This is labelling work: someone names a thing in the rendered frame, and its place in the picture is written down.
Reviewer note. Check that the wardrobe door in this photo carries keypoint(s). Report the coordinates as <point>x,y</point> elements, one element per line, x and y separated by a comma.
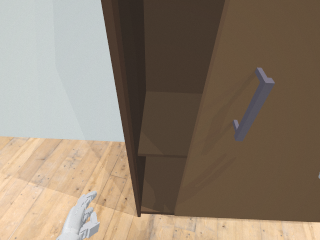
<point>273,174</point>

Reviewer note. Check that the handle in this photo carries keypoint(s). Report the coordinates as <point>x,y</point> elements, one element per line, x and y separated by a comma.
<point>264,88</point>

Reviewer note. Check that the left robot hand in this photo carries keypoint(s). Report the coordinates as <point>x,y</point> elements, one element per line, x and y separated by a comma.
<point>77,216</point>

